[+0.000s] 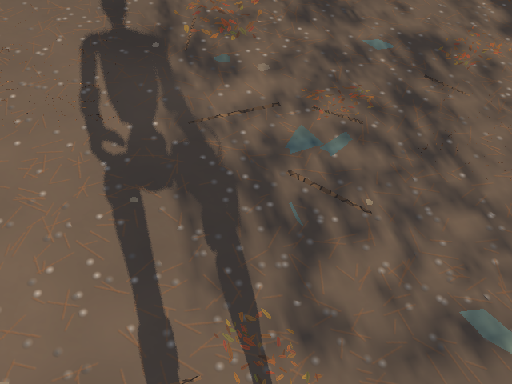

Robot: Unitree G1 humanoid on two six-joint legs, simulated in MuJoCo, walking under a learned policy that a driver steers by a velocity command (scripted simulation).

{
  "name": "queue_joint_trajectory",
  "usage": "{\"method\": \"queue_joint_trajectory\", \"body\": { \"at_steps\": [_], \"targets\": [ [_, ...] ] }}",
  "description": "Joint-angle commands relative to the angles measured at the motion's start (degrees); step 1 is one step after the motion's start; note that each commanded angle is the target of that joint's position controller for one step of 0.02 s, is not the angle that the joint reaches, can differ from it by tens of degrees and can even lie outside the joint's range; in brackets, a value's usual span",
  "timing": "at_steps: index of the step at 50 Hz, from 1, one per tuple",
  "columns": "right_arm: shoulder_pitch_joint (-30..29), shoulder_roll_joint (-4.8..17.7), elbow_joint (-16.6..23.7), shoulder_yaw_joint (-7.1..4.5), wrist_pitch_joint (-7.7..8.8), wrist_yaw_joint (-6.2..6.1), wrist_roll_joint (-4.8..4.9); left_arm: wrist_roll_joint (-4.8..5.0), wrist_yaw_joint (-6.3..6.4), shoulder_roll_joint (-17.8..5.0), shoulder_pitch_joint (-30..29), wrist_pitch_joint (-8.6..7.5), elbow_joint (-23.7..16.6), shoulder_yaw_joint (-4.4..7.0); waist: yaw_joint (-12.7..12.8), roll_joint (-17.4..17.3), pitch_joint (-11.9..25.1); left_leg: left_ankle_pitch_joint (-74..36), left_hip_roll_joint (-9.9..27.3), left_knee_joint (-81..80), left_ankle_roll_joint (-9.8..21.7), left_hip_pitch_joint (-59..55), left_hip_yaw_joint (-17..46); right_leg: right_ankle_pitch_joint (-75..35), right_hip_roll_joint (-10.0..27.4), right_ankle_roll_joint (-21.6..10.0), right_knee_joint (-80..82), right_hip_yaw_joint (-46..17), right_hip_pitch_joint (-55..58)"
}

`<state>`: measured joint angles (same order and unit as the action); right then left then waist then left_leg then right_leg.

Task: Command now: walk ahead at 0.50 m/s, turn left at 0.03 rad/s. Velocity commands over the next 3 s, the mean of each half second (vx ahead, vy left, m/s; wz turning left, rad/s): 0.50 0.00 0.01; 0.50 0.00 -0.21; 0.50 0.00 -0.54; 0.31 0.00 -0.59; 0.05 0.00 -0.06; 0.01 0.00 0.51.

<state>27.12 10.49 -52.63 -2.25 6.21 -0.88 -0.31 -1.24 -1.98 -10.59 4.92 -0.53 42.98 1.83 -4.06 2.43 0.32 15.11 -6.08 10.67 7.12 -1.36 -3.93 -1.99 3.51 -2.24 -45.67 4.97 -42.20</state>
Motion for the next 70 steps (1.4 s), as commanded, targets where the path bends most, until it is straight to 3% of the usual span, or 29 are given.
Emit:
{"method": "queue_joint_trajectory", "body": {
  "at_steps": [1,4,7,8,9,10,11,12,14,17,22,27,30,32,33,34,35,37,39,44,54,59,61,62,63,64,66,68,70],
  "targets": [
    [4.39,6.88,0.96,-1.15,0.04,-0.51,-0.45,0.03,-0.07,-3.09,-7.86,-0.73,-5.29,0.20,0.02,-6.51,-3.54,-43.17,15.70,-1.45,-0.79,-7.69,5.81,1.45,-1.52,-1.25,7.72,2.13,-1.10],
    [3.74,8.42,0.21,-1.24,-0.11,-1.14,-0.59,0.12,0.64,-4.33,-4.69,-1.07,-4.32,0.55,2.54,-7.50,-2.04,-65.02,16.48,5.66,-1.47,-9.83,3.81,7.91,-5.70,-4.32,12.24,4.20,9.04],
    [2.25,10.99,-0.21,-1.98,-0.93,-1.65,-0.96,0.03,2.16,-7.83,10.54,-2.13,0.94,2.19,9.36,-8.54,3.84,-70.16,17.12,23.93,-1.82,-8.52,4.56,11.56,-7.72,-7.80,17.89,1.99,25.70],
    [-0.93,10.65,1.28,-1.83,-0.80,-1.33,-0.27,-0.94,2.73,-9.41,19.49,-2.74,3.28,2.92,14.28,-6.52,8.29,-56.42,15.49,36.36,-1.05,2.31,3.70,10.60,-2.37,-10.39,19.58,-3.50,40.93],
    [2.63,5.24,3.84,-0.83,-0.81,-0.57,1.54,-2.45,3.12,-15.24,24.37,-2.81,4.26,4.63,12.00,6.10,14.65,-17.75,5.62,60.27,-3.45,24.44,0.20,12.01,14.78,-18.42,19.71,-28.23,59.22],
    [3.02,6.83,3.98,-1.33,-0.84,-0.37,0.11,-0.21,2.38,-12.64,19.60,-2.35,3.95,4.07,8.67,4.88,14.25,11.97,0.53,69.95,-2.66,33.92,6.53,11.51,19.52,-21.68,28.43,-44.69,56.51],
    [-2.63,7.56,5.38,-1.61,-0.81,-0.11,-0.63,0.94,2.11,-10.44,13.51,-2.31,3.08,3.43,6.42,0.00,4.06,6.53,4.82,68.91,-2.12,37.57,9.48,16.57,17.05,-19.68,31.07,-35.79,47.17],
    [-5.14,7.82,6.06,-1.52,-0.50,0.33,-0.56,0.83,1.77,-7.21,10.66,-2.64,2.78,2.67,5.37,-2.83,-0.55,3.67,6.55,66.46,-2.05,37.41,8.85,15.33,15.11,-17.87,33.65,-29.69,40.69],
    [-4.62,6.21,6.01,-1.25,-1.72,1.11,-0.99,0.64,2.00,-4.41,10.43,-3.92,4.16,1.60,2.27,-2.92,-3.75,1.27,9.19,60.70,-2.90,33.34,8.07,9.80,9.81,-13.34,36.74,-19.98,32.41],
    [-5.58,4.58,6.46,-0.82,-3.22,2.19,-2.00,0.97,2.07,-6.72,14.24,-5.69,6.51,1.83,1.46,-1.04,-4.26,-0.83,10.87,55.83,-4.67,34.67,5.49,2.17,7.40,-12.29,39.08,-14.06,31.29],
    [-19.12,3.80,10.90,0.12,-3.55,2.72,-1.46,1.08,1.29,-7.85,18.81,-5.90,8.19,1.69,4.80,0.67,-5.62,-12.51,11.57,35.55,-6.55,36.58,0.57,-11.76,2.83,-8.98,38.97,-6.12,33.44],
    [-27.43,4.51,13.41,0.37,-3.21,2.58,-0.92,0.91,1.95,-9.32,23.60,-5.71,10.10,1.73,7.74,1.50,-4.88,-17.16,9.32,23.80,-4.73,34.86,-0.79,-17.02,6.07,-7.66,36.99,-6.23,43.27],
    [-25.25,6.26,13.17,-0.32,-2.84,2.01,-1.36,0.45,2.78,-10.42,22.02,-5.20,10.51,1.89,5.14,2.04,-3.51,-9.97,6.93,20.71,-2.15,30.93,-0.71,-29.70,8.41,-7.05,30.62,-5.98,48.81],
    [-12.71,8.28,9.05,-1.51,-2.18,1.09,-1.88,0.27,3.10,-11.25,20.14,-4.60,10.56,2.05,-0.72,1.44,2.84,-8.30,3.85,16.34,0.43,16.62,-1.60,-36.92,7.04,-5.45,16.18,-4.28,47.97],
    [-3.04,11.05,6.44,-2.52,-1.55,0.40,-3.15,0.67,3.10,-10.02,20.45,-4.48,9.77,1.57,-4.15,-0.84,8.94,-7.99,9.42,16.41,2.74,1.05,4.11,-24.44,5.07,-4.73,2.84,-3.67,38.05],
    [2.60,17.71,6.22,-4.23,-1.43,0.01,-4.66,2.92,2.47,-3.67,26.61,-4.42,7.60,0.04,-2.58,-12.92,18.42,-2.57,28.12,14.29,9.32,-17.04,29.70,7.02,-3.32,-2.28,-19.69,-0.33,18.60],
    [0.35,16.09,6.56,-4.14,-2.30,0.68,-2.31,1.87,2.61,-7.77,26.89,-4.06,8.79,1.29,-2.16,-11.98,19.97,-0.19,31.93,6.31,11.68,-15.68,44.01,31.56,-7.54,-2.65,-29.03,-6.25,10.50],
    [-10.31,9.21,7.24,-2.22,-2.19,1.10,-0.98,0.82,2.17,-7.91,18.51,-3.88,6.95,1.56,1.64,-4.60,3.05,3.50,26.45,1.75,7.01,2.09,26.24,22.15,-1.13,-3.03,-26.65,-8.65,7.86],
    [-11.93,6.40,5.85,-1.39,-1.26,0.91,-0.73,-0.32,1.44,-6.47,19.14,-2.50,7.53,1.57,4.60,-6.31,-1.89,-3.17,21.54,-1.85,2.41,11.19,15.13,18.94,1.44,-2.33,-21.25,-8.18,12.26],
    [-8.66,7.93,3.55,-1.89,0.64,0.65,-0.47,-0.31,0.10,-5.11,14.63,-0.30,5.97,1.71,5.55,-5.99,-3.25,-12.61,19.65,-4.87,1.18,10.86,4.17,11.43,2.81,-0.66,-18.48,-7.15,7.13],
    [-0.77,8.89,-0.46,-1.73,-0.07,-0.61,-0.73,-0.61,-1.20,-3.55,-3.53,-0.63,-0.70,0.47,1.13,-5.85,-6.58,-30.58,20.04,-1.62,-0.75,-1.38,-7.78,1.57,0.59,-2.20,6.56,1.25,4.01],
    [-2.50,12.26,-0.86,-2.44,-1.83,-1.52,-1.16,-0.92,-0.73,-6.06,3.84,-0.58,0.34,1.85,5.99,-8.81,-0.73,-63.12,21.78,17.20,-1.17,-7.01,-11.42,15.59,-7.01,-8.09,9.79,5.43,16.61],
    [-4.32,13.23,0.44,-2.69,-2.60,-1.05,-0.85,-1.67,0.30,-10.08,18.00,-1.48,4.50,4.04,12.90,-5.02,7.11,-49.32,20.62,41.51,-2.66,3.33,-12.07,15.96,-7.45,-12.10,17.73,0.25,36.68],
    [-2.80,7.43,3.31,-1.48,-2.32,-0.42,-0.43,-1.95,1.16,-16.55,20.56,-1.49,4.81,5.82,11.16,4.98,12.09,-8.63,14.59,60.86,-5.02,22.66,-11.69,17.58,8.54,-17.34,18.79,-21.91,52.40],
    [-5.69,8.45,7.22,-1.78,-1.72,0.47,-0.17,-0.28,1.07,-19.76,19.41,-0.94,3.54,6.50,9.86,8.48,15.56,17.32,3.34,74.40,-7.16,40.03,-0.67,14.47,17.22,-25.24,28.32,-50.12,60.07],
    [-12.38,9.71,8.31,-1.81,-1.05,0.80,-0.76,0.52,1.51,-17.59,17.96,-0.43,4.14,6.08,10.47,0.00,7.73,10.69,8.28,73.14,-6.56,46.58,5.79,13.00,15.30,-22.53,29.89,-40.57,55.79],
    [-11.70,9.28,7.83,-1.57,-0.22,0.86,-0.41,0.79,1.98,-12.25,12.41,-0.78,4.12,4.62,5.24,-4.83,-1.01,3.24,12.17,62.56,-6.68,41.36,5.38,1.92,10.12,-16.84,31.68,-27.88,41.31],
    [-9.21,8.62,7.28,-1.44,-2.36,1.11,-2.30,1.41,2.23,-10.25,10.05,-1.76,3.59,3.75,2.25,-3.40,-0.76,2.36,13.31,57.27,-8.32,34.75,5.53,-5.70,5.44,-14.71,32.49,-20.92,34.90],
    [-9.69,7.86,7.96,-1.33,-3.96,1.53,-2.61,1.59,1.95,-11.40,11.78,-2.86,3.94,3.88,1.79,-2.59,-0.06,1.58,12.94,54.19,-9.62,34.35,4.40,-10.53,3.53,-14.72,32.64,-18.82,33.33]
  ]
}}
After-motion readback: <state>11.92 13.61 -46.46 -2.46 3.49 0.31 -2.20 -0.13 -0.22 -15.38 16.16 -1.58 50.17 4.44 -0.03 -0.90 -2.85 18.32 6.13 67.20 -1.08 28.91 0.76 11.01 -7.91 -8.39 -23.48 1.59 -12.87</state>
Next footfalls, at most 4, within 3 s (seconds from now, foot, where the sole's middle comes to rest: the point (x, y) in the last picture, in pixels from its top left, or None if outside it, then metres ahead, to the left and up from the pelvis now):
0.16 right None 0.25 -0.07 -0.78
0.66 left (194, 355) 0.57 0.11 -0.78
1.22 right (266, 269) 0.82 -0.10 -0.78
1.74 left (258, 177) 1.19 -0.10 -0.78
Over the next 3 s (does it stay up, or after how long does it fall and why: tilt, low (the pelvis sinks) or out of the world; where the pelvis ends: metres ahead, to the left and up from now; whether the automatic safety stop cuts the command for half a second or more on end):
stays up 1.02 -0.11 0.00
